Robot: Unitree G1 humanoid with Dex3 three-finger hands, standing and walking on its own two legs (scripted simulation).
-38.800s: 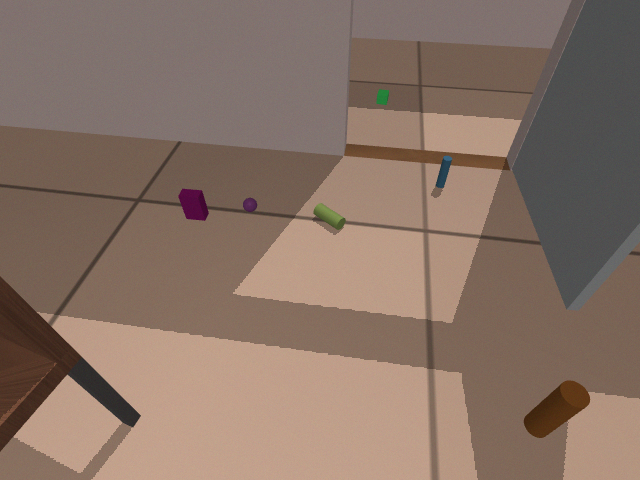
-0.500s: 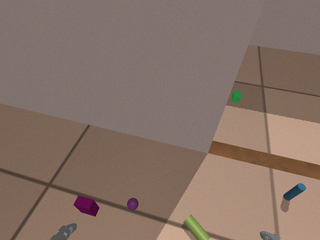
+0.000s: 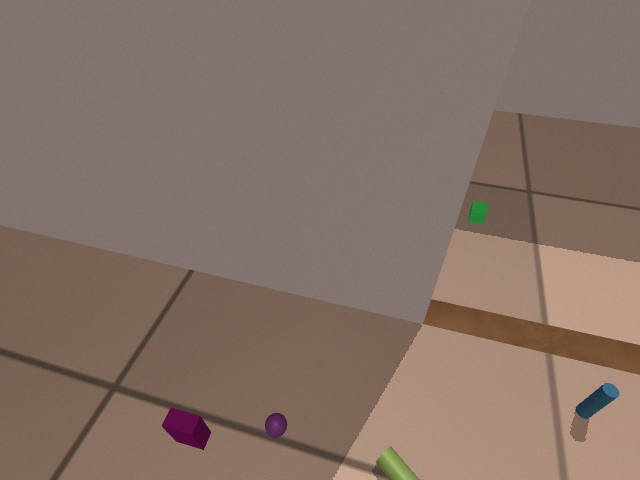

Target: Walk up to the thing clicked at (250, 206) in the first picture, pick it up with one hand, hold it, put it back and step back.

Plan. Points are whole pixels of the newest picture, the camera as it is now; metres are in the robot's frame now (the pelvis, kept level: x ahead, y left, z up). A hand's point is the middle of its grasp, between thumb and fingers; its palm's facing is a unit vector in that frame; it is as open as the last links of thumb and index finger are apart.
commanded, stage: stand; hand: left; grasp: from above
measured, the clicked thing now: (276, 425) +0.43 +0.18 -0.74
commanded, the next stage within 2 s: step back in 1.74 s
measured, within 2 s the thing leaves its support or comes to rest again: neither
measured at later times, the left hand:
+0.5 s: hand out of the picture +0.06 +0.23 -0.16, palm faces +0.01 -0.94 -0.33, open 7.4 cm
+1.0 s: hand out of the picture +0.08 +0.23 -0.15, palm faces +0.00 -0.94 -0.33, open 7.4 cm
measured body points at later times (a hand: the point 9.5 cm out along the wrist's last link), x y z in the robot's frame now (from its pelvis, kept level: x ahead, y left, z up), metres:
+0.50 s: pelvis +0.00 -0.01 +0.00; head +0.00 -0.01 +0.45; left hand +0.06 +0.28 -0.13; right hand +0.06 -0.30 -0.14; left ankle +0.03 +0.12 -0.74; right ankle +0.00 -0.14 -0.74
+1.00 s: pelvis +0.01 -0.01 +0.01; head +0.02 -0.01 +0.46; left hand +0.08 +0.28 -0.13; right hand +0.08 -0.30 -0.13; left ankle +0.03 +0.12 -0.74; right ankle +0.00 -0.14 -0.74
